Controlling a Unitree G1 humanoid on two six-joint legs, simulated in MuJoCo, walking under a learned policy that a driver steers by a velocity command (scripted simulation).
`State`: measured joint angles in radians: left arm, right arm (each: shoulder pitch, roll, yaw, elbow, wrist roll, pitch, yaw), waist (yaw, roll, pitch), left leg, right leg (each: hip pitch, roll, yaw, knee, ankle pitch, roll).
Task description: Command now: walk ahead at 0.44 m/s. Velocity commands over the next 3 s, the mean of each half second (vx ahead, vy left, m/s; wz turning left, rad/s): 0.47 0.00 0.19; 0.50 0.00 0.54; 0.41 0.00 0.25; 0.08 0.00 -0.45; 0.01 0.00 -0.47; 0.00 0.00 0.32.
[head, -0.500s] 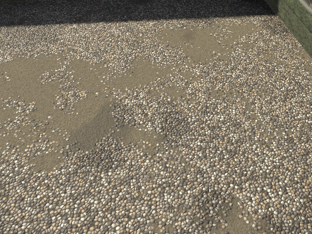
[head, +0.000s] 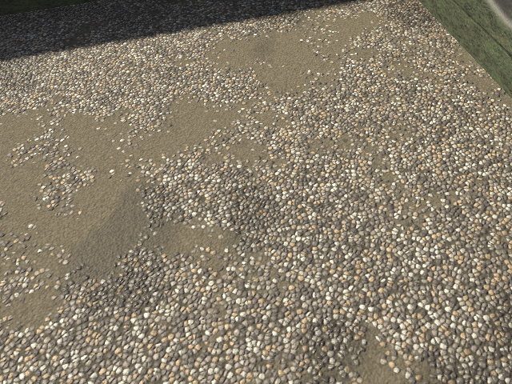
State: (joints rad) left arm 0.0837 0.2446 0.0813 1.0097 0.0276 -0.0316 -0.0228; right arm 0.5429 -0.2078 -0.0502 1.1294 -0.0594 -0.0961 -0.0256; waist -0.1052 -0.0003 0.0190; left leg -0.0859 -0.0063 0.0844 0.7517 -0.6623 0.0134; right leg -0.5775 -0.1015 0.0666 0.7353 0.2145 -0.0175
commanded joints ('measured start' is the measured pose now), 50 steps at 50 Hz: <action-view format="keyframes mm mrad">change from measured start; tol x64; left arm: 1 -174 -15 -22 -117 -29 -32 -52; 8 528 217 16 97 35 -7 -29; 50 75 -11 -32 -185 4 -22 16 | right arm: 1 -54 -75 -2 -41 17 -19 17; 50 -266 -141 -39 -222 68 20 23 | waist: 1 -27 14 116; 50 115 69 -56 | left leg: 1 -382 164 -146 -143 138 143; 8 -711 -58 -166 1358 -319 78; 30 -781 39 -72 -169 1133 73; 39 739 315 -319 9 1556 356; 42 422 361 -550 -369 520 358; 50 -229 105 -314 -421 913 260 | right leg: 1 268 39 -106 -215 349 1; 9 1000 -256 133 31 619 -23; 12 478 -348 437 -376 -683 -183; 33 438 -128 -125 59 -394 -113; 36 443 -152 -111 495 19 -133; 39 -409 74 -148 1283 -1024 -72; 50 117 30 -63 70 -213 58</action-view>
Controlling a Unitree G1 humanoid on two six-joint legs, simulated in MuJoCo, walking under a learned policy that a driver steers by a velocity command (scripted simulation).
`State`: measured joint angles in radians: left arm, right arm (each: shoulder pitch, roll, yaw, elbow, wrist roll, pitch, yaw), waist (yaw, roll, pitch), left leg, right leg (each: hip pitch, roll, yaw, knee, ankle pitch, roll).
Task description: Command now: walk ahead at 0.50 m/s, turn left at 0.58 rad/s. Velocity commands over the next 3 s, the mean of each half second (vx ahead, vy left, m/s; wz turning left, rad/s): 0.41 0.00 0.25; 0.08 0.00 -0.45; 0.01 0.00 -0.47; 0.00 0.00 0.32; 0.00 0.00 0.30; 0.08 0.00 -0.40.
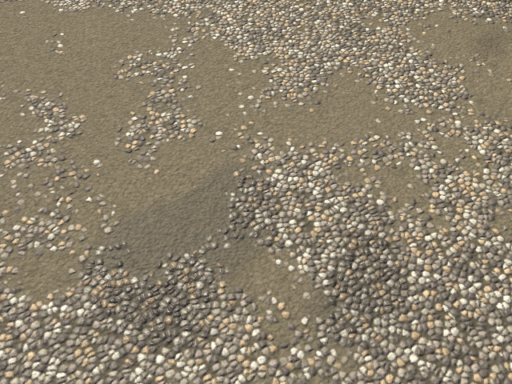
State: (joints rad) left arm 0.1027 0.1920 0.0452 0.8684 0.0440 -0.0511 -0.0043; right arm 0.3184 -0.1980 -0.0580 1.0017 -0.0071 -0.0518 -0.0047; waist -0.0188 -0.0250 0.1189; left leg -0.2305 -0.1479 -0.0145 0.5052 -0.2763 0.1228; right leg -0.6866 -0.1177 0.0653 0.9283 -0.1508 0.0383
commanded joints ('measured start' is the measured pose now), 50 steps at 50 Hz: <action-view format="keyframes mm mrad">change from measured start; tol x32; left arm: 1 5 52 6 -64 -17 0 -4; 50 171 125 37 -127 -32 113 -34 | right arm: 1 -10 -150 -32 -94 14 -20 6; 50 -126 -219 -41 -224 -16 53 -20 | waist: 1 7 83 -144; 9 131 -268 -348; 31 -10 284 -382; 50 55 134 -191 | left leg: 1 -58 247 -236 -163 479 141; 6 -23 269 -369 -97 271 93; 11 -519 91 -113 754 -204 3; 27 -47 108 23 -6 176 -104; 30 343 548 -305 -54 886 18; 50 -71 459 76 -91 145 -4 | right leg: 1 223 58 -58 -163 160 0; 7 508 126 -42 -424 -37 -42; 10 891 -314 726 -657 -403 -249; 19 555 -63 65 -618 791 -227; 27 513 -35 150 -492 500 -177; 31 185 207 -53 117 -559 -85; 50 512 132 -160 -389 -166 -93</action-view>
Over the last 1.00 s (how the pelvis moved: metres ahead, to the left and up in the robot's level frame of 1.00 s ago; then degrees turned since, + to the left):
0.58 -0.04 -0.31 24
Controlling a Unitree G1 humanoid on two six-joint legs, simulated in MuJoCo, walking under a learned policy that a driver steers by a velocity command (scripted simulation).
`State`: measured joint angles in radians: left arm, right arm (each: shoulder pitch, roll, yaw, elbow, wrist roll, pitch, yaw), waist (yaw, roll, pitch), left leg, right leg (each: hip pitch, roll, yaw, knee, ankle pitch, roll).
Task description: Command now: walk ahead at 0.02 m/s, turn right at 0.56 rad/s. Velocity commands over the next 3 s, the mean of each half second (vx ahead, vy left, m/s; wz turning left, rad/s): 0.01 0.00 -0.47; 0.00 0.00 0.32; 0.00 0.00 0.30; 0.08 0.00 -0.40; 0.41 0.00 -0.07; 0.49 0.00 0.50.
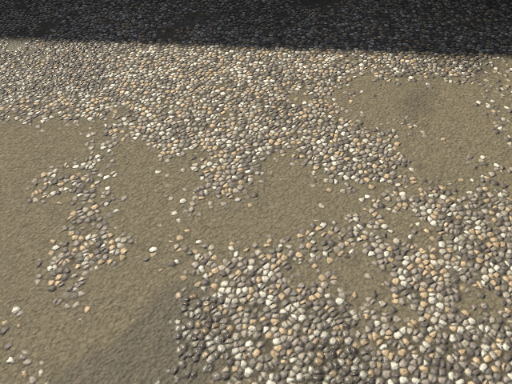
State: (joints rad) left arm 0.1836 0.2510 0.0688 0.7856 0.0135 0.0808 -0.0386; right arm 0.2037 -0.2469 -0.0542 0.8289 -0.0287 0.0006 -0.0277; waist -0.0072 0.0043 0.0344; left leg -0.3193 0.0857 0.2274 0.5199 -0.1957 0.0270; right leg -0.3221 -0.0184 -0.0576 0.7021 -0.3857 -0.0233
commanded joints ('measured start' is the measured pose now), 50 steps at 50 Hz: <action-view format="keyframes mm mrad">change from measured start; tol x32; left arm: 1 110 97 19 -36 4 -32 6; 50 -9 204 -2 -57 22 -66 84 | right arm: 1 29 -151 -47 -38 1 13 8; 50 -13 -201 -67 -44 7 48 23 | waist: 1 42 -2 -77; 50 -13 -92 -13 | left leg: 1 -50 177 -100 21 -39 20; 3 -338 -67 -146 427 -444 -71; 9 -268 -64 -248 572 -138 -52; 27 316 97 -501 -287 75 30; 39 278 134 -723 -159 441 219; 46 34 -26 -654 -116 163 76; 50 -162 -159 -351 491 -323 -20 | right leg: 1 198 -4 70 -321 115 -49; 3 111 -391 583 -457 431 -235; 23 137 -153 426 -349 490 -190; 40 -117 79 129 49 -125 22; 50 98 -336 462 -497 226 -204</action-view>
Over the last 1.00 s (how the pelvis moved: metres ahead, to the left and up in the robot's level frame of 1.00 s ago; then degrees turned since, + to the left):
0.27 -0.04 0.00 -11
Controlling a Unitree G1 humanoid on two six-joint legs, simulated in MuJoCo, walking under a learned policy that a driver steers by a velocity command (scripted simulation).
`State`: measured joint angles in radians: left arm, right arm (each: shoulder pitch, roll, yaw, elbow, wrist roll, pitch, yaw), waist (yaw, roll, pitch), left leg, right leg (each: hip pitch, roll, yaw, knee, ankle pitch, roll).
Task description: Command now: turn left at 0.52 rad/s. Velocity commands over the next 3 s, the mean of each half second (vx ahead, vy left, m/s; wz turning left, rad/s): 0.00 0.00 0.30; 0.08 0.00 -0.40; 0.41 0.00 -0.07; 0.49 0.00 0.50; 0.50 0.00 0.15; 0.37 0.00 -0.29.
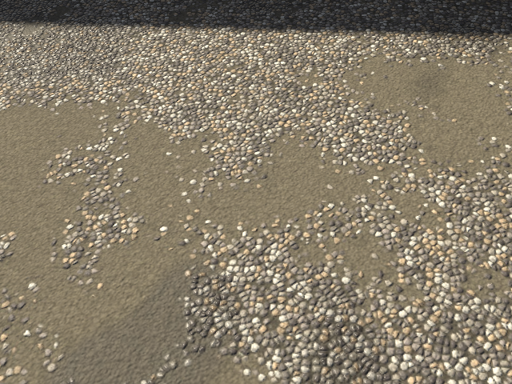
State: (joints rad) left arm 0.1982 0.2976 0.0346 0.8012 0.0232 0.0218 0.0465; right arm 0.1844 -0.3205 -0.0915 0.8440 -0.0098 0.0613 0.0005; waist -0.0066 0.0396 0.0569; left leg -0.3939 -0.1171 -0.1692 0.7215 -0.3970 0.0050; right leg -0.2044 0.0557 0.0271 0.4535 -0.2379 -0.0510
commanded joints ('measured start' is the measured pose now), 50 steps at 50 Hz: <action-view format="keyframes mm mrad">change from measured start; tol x32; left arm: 1 -62 112 20 -77 6 -10 -4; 50 130 100 48 53 -15 -37 -44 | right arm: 1 28 -112 -29 -39 -14 -7 2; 50 -69 -79 12 4 -39 -71 22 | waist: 1 -33 -112 0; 50 13 -127 46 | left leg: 1 -89 54 54 353 -62 -2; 19 440 238 0 -491 323 48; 26 343 348 52 -395 763 172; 39 278 425 126 -333 562 206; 42 92 402 166 -286 -42 121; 44 -353 137 354 280 -333 -1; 50 -294 181 147 297 176 -5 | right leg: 1 -34 -339 269 -230 130 -149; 16 126 -307 76 -36 572 -156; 21 -60 -118 -12 195 -313 32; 30 -214 -57 -8 519 -251 70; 42 121 -21 -131 88 -152 -37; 46 82 -404 637 -387 -678 -241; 50 159 -225 346 -332 -161 -154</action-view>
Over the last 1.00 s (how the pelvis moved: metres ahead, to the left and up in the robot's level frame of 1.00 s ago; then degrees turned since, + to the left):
-0.04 -0.02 0.01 1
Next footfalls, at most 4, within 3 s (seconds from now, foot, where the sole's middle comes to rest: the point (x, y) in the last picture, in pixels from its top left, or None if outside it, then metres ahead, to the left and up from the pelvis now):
0.38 left None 0.00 0.12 -0.78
0.86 right None -0.02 -0.09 -0.78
1.40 left None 0.35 -0.02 -0.78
1.94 right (342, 300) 0.68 -0.17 -0.78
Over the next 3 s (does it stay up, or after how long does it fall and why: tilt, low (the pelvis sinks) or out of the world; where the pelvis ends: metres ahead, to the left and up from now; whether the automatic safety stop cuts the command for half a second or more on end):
stays up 0.99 0.00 -0.01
